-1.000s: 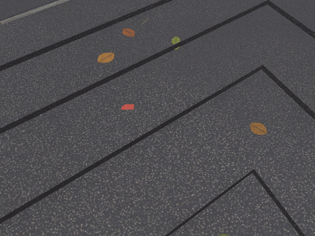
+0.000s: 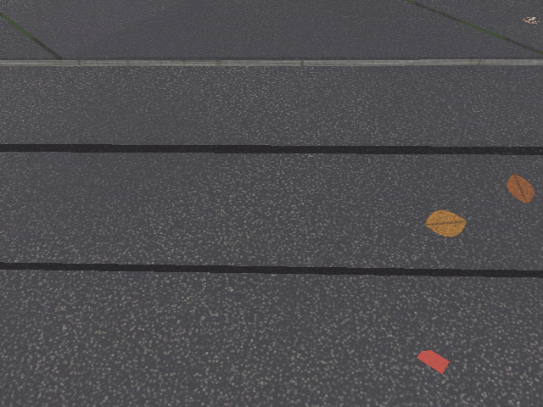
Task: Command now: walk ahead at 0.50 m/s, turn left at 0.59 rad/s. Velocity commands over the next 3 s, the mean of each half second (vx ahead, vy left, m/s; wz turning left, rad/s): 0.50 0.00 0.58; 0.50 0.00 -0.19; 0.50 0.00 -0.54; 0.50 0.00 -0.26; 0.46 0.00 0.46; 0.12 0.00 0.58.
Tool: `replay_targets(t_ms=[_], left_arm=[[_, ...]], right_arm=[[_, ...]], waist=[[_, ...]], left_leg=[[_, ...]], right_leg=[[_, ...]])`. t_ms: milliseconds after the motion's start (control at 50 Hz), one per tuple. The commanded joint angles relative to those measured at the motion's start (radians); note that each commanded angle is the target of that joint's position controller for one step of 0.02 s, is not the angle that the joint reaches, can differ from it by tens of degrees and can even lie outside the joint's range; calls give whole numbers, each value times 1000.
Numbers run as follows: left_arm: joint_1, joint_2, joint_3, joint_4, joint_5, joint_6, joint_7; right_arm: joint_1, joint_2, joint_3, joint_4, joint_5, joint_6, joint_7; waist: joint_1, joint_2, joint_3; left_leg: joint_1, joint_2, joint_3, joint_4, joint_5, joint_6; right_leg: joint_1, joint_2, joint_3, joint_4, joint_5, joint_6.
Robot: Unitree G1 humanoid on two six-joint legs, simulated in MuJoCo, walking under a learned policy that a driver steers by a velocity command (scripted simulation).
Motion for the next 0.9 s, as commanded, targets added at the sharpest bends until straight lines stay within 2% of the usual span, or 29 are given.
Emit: replay_targets(t_ms=[20,120,160,200,220,240,260,280,300,320,340,360,400,440,480,520,560,660,680,720,740,760,780,800,820,840,860,880,900], left_arm=[[10,129,29,-46,1,-36,-2],[13,157,39,-46,1,-39,-2],[24,170,44,-41,1,-28,-1],[51,192,50,-27,-1,-9,0],[50,208,54,-24,-3,0,-1],[36,219,55,-27,-10,11,-4],[39,202,47,-36,-12,18,-8],[32,131,26,-88,-12,20,-12],[-33,81,16,-174,-2,8,-22],[-121,132,20,-193,4,3,-26],[-133,107,10,-187,-7,-8,-28],[-108,99,4,-166,-8,-15,-26],[-65,109,4,-155,14,10,-31],[-67,101,2,-165,20,40,-35],[-115,86,-4,-180,19,54,-33],[-185,72,-13,-206,21,60,-34],[-242,63,-23,-226,17,64,-39],[-354,44,-43,-275,0,59,-48],[-345,43,-45,-278,-4,59,-47],[-255,62,-38,-253,-6,63,-36],[-160,85,-27,-230,-9,63,-28],[-20,113,-12,-190,-18,60,-22],[120,133,2,-149,-10,47,-19],[212,249,40,-132,2,44,-10],[91,277,49,-144,-27,55,-17],[-23,246,50,-174,-39,54,-21],[-37,181,36,-169,-32,52,-20],[-44,143,25,-154,-26,47,-20],[-49,124,20,-141,-23,37,-17]], right_arm=[[-43,-26,1,-79,-1,4,10],[-146,-16,9,-129,-3,7,30],[-172,-21,9,-139,-10,11,33],[-175,-31,4,-149,-20,11,30],[-134,-39,-2,-141,-21,8,24],[-13,-43,-12,-106,-19,-1,14],[175,-74,-31,-37,-22,-15,-3],[286,-180,-61,-24,-30,-22,-20],[265,-293,-83,-47,4,-18,-30],[272,-266,-80,-50,6,-10,-37],[248,-209,-65,-39,6,-13,-48],[199,-151,-48,-44,9,-20,-51],[124,-99,-27,-65,17,-34,-56],[151,-102,-25,-60,25,-54,-55],[205,-101,-23,-41,25,-67,-54],[266,-80,-13,-12,25,-70,-55],[280,-65,-3,-6,20,-70,-54],[340,-66,11,28,12,-74,-56],[324,-65,15,33,9,-75,-57],[292,-80,17,38,1,-78,-66],[282,-97,13,41,-10,-76,-74],[256,-124,5,37,-18,-68,-79],[202,-153,-3,18,-4,-66,-80],[205,-99,11,-39,20,-75,-78],[247,-62,14,-75,-4,-85,-59],[253,-64,23,-74,-27,-91,-51],[182,-79,21,-86,-21,-96,-47],[158,-64,24,-99,-13,-98,-46],[140,-47,29,-115,-14,-85,-49]], waist=[[-1,-117,2],[18,-148,27],[34,-169,35],[36,-178,48],[15,-175,29],[-46,-142,-33],[-118,-68,-150],[-156,100,-230],[-116,269,-275],[-149,97,-220],[-119,40,-130],[-72,-16,-69],[-8,-13,-61],[6,-9,-75],[-8,-20,-51],[-30,-19,-13],[-43,-25,9],[-79,-6,49],[-65,5,47],[-20,37,-16],[23,58,-67],[87,67,-131],[169,36,-174],[182,-142,-253],[45,-342,-284],[3,-191,-204],[8,-58,-98],[-30,24,-6],[-54,21,31]], left_leg=[[-126,53,-18,-59,62,-24],[-40,62,48,-332,113,-28],[29,40,109,-409,57,-8],[61,9,146,-463,-15,22],[112,-26,165,-494,-60,41],[242,-79,187,-551,-47,63],[474,-140,184,-602,-29,89],[711,88,-165,-700,-240,146],[838,274,-689,-884,-244,242],[833,287,-655,-908,-117,258],[748,270,-517,-862,10,249],[617,213,-403,-853,155,211],[484,135,-295,-878,296,182],[469,113,-267,-890,402,203],[511,118,-250,-925,403,205],[538,110,-215,-953,424,182],[535,92,-152,-966,473,153],[649,130,-56,-994,725,111],[656,133,-23,-986,841,98],[674,138,34,-874,1231,62],[706,156,45,-754,1383,44],[721,166,54,-579,1420,33],[622,137,95,-347,1270,23],[351,11,141,66,737,-13],[23,-188,27,355,-135,-38],[-49,-97,-101,408,-85,-22],[-79,-60,-81,401,-57,-23],[-72,-10,-71,303,-39,-20],[-47,14,-68,227,-47,-33]], right_leg=[[88,-271,175,-253,-23,-148],[105,-269,16,-250,34,-118],[111,-265,-30,-228,22,-101],[153,-285,-49,-160,139,-92],[176,-287,-69,-66,323,-88],[174,-270,-106,128,519,-82],[92,-227,-140,397,547,-57],[-201,-172,-139,723,185,-3],[-537,-3,15,973,-367,49],[-652,-40,144,1055,-304,40],[-670,-79,149,1045,-212,26],[-600,-113,159,958,-148,20],[-485,-127,168,889,-128,32],[-492,-107,150,900,-119,46],[-598,-109,134,908,-89,44],[-667,-112,111,871,-54,39],[-654,-106,88,773,-13,24],[-613,-57,34,557,35,-52],[-554,-34,14,509,23,-76],[-377,54,-31,465,-50,-125],[-296,94,-25,452,-104,-146],[-185,120,1,397,-128,-167],[3,114,50,255,-60,-190],[238,-111,440,126,-142,-291],[326,-283,1001,-86,-22,-401],[235,-292,942,-97,-111,-410],[118,-267,822,-103,-166,-386],[-5,-223,697,-137,-128,-338],[-81,-168,611,-146,-48,-307]])
Next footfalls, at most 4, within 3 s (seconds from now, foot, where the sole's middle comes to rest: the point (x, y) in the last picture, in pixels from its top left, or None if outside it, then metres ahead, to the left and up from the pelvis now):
0.26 left None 0.26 0.16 -0.78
0.78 right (245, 357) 0.61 0.13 -0.74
1.28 left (173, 254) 0.90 0.35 -0.70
1.72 right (271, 230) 0.99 0.07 -0.71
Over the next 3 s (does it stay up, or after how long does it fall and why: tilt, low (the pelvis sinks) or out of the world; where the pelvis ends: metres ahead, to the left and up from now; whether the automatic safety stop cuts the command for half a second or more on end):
stays up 1.48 0.04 0.10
